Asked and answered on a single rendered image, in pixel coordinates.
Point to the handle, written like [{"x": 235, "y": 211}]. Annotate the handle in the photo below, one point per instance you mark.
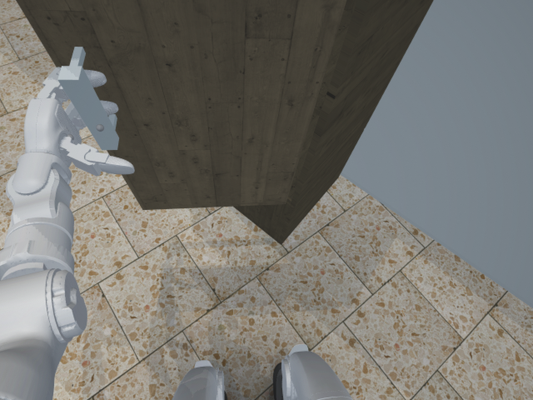
[{"x": 80, "y": 91}]

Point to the left robot thigh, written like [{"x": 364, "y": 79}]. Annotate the left robot thigh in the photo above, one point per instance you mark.
[{"x": 201, "y": 383}]

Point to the robot left hand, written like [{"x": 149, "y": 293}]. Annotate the robot left hand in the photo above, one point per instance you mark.
[{"x": 47, "y": 125}]

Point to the cupboard door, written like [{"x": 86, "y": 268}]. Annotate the cupboard door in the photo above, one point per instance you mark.
[{"x": 215, "y": 97}]

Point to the robot left forearm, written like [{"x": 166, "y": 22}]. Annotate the robot left forearm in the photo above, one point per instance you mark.
[{"x": 40, "y": 233}]

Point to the robot left upper arm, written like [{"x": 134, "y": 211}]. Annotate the robot left upper arm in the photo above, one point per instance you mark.
[{"x": 40, "y": 313}]

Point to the robot left shin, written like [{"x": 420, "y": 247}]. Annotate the robot left shin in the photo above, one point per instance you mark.
[{"x": 202, "y": 363}]

